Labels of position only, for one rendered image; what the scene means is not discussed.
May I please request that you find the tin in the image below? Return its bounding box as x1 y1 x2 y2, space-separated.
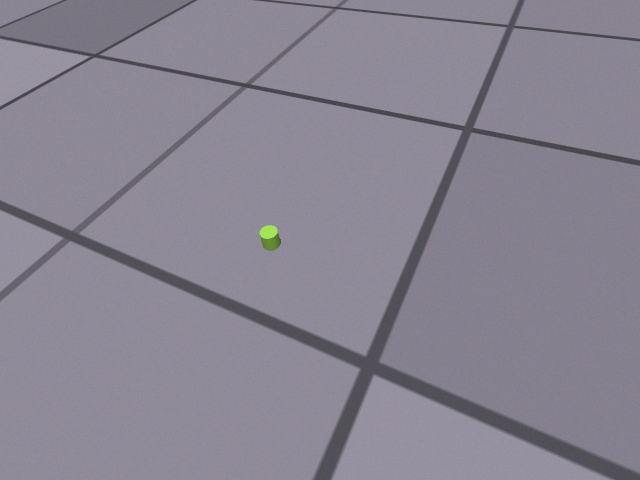
260 225 280 251

